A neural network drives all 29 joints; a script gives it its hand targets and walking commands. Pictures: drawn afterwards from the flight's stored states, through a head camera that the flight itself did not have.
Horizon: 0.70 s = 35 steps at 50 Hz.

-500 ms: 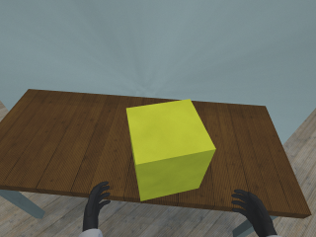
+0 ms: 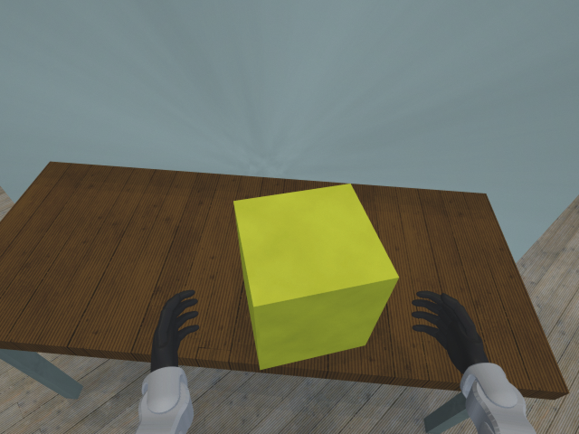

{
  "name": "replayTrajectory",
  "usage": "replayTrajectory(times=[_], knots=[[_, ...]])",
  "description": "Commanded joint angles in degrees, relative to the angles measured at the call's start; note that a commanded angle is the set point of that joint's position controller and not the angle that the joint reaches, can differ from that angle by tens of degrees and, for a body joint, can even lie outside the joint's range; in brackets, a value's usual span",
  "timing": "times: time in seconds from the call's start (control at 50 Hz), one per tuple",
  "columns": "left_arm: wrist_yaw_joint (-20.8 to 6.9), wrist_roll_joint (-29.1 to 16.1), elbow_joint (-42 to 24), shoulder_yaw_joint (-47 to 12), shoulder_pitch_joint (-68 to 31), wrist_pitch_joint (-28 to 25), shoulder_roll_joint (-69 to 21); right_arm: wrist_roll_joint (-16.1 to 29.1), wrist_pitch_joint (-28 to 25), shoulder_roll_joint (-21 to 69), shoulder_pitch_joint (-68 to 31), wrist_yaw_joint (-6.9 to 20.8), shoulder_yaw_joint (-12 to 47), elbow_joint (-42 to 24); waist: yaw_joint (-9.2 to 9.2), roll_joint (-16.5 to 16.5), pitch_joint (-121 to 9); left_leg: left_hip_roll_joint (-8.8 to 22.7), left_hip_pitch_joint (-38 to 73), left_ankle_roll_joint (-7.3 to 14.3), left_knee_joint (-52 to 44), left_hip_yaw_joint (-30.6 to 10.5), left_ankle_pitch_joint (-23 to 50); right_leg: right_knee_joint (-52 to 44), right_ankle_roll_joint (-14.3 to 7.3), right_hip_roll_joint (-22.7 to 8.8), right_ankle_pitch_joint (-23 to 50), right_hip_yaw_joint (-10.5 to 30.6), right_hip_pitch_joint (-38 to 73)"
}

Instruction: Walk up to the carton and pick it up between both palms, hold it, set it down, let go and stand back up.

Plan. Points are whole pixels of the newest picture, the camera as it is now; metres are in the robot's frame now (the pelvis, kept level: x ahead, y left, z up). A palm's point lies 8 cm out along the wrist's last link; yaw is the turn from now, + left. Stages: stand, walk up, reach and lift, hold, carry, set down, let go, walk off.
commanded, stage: reach and lift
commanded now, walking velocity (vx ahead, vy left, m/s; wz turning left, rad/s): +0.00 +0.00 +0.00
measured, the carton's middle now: (304, 278) +0.40 +0.01 -0.08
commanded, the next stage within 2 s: none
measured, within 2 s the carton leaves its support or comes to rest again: neither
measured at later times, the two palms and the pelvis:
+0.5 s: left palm (166, 305) +0.27 +0.20 +0.03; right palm (457, 289) +0.33 -0.20 +0.04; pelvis -0.01 +0.00 +0.01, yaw +0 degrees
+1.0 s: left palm (159, 258) +0.32 +0.21 +0.08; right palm (444, 229) +0.40 -0.18 +0.08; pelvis -0.01 +0.00 +0.01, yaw +0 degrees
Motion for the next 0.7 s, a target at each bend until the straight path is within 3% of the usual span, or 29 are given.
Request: replayTrajectory(times=[0.0, 0.12, 0.16, 0.22, 0.26, 0.3, 0.36, 0.42, 0.46, 0.58, 0.68], knots=[[0.16, 1.11, -12.21, 0.14, -9.09, 0.27, -0.46, -0.04, -0.5, -12.18, -13.21, -0.23, -4.36, -7.77, -0.08, -2.13, -12.6, -2.4, 4.78, 0.81, -1.66, 0.21, 19.92, -4.68, 0.11, -0.16, 19.77, 3.66, 6.58], [0.26, 2.25, -14.98, 2.18, -13.2, 3.81, 0.41, 0.8, 2.49, -11.53, -17.13, -0.43, -3.36, -9.36, 0.94, -1.4, -13.18, -2.76, 3.52, 1.55, -2.87, 0.35, 19.12, -5.37, 0.34, -0.82, 20.22, 4.74, 8.54], [0.13, 1.35, -14.93, 1.98, -14.5, 4.76, 0.42, 0.36, 3.4, -12.26, -19.37, -0.83, -4.45, -10.94, 0.16, -2.83, -14.23, -2.63, 2.65, 1.97, -3.17, 0.36, 17.74, -5.39, 0.79, -1.02, 20.64, 5.06, 9.5], [-0.01, 0.73, -14.9, 2.6, -19.3, 6.31, 1.02, -0.25, 6.0, -11.54, -22.98, -0.97, -4.94, -12.05, 0.76, -2.89, -13.72, -2.75, 0.03, 2.52, -4.53, 0.69, 12.73, -5.82, 1.0, -1.81, 16.39, 5.8, 9.04], [0.1, 0.63, -16.32, 2.58, -19.16, 7.26, 0.93, -0.27, 7.05, -11.6, -23.13, -1.23, -4.93, -14.28, 1.02, -2.51, -15.22, -2.76, 0.86, 2.42, -4.66, 0.65, 13.72, -5.92, 1.21, -1.94, 17.58, 6.0, 9.8], [0.04, 1.02, -15.85, 2.57, -21.52, 8.41, 1.04, -0.79, 8.5, -12.12, -25.1, -1.28, -5.96, -11.57, 0.47, -1.2, -15.28, -2.56, 2.09, 2.05, -5.08, 0.39, 13.69, -6.24, 0.76, -1.52, 17.03, 5.19, 8.32], [0.19, 0.23, -18.35, 2.79, -24.2, 9.85, 1.81, -0.87, 9.58, -12.54, -28.44, -1.65, -6.72, -14.69, 0.89, -1.23, -18.9, -2.5, 1.75, 2.27, -4.68, 0.3, 14.57, -5.97, 0.92, -1.48, 18.34, 5.07, 9.15], [-0.38, -0.01, -17.65, 2.74, -23.99, 12.28, 1.13, -1.31, 11.22, -13.16, -28.92, -1.9, -6.74, -14.43, 0.34, -2.68, -18.25, -2.59, 3.3, 2.29, -4.76, -0.09, 16.65, -6.64, 1.24, -1.19, 21.21, 4.85, 9.08], [-1.03, 0.43, -16.64, 3.89, -24.81, 14.15, 1.65, -1.53, 12.95, -12.87, -30.26, -2.23, -6.12, -14.15, 1.02, -3.79, -17.25, -2.72, 2.13, 2.75, -5.59, 0.15, 15.5, -6.63, 1.79, -1.3, 22.26, 5.26, 10.59], [-1.21, 0.66, -21.21, 4.76, -28.88, 17.04, 2.22, -1.08, 15.42, -13.37, -34.03, -2.75, -6.58, -15.62, 1.52, -1.92, -20.97, -2.9, 3.2, 2.28, -5.94, 0.01, 18.48, -6.16, 2.2, -0.94, 26.12, 4.87, 12.37], [-1.26, 0.75, -22.15, 5.23, -33.23, 19.63, 2.75, -2.22, 17.42, -13.56, -38.8, -3.04, -8.25, -15.6, 1.46, -1.17, -20.88, -2.99, 2.82, 2.2, -6.14, -0.11, 17.37, -6.77, 2.16, -1.03, 23.92, 4.49, 10.9]])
